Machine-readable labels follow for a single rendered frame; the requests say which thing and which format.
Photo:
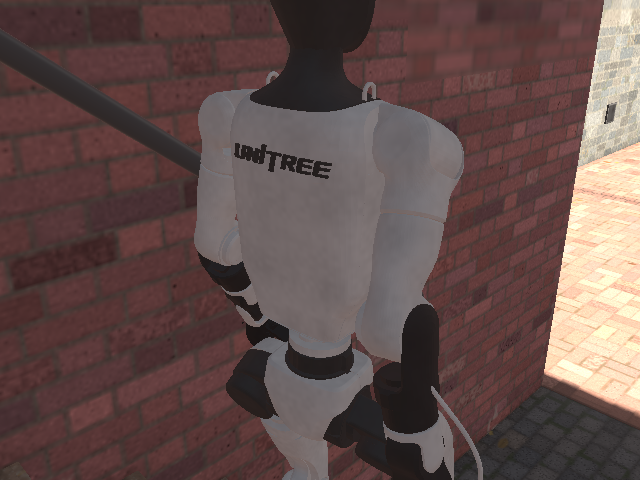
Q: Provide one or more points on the humanoid robot torso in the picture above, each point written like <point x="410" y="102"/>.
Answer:
<point x="308" y="196"/>

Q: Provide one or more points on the left robot forearm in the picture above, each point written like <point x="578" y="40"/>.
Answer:
<point x="235" y="281"/>

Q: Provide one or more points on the left robot upper arm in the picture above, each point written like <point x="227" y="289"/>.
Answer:
<point x="216" y="234"/>

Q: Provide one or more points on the robot left hand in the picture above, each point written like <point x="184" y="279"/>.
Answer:
<point x="268" y="329"/>

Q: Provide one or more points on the robot head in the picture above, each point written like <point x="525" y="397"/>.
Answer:
<point x="318" y="32"/>

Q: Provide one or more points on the right robot forearm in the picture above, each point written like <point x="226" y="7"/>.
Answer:
<point x="414" y="443"/>

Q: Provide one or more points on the right robot upper arm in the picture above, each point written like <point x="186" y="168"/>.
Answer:
<point x="422" y="162"/>

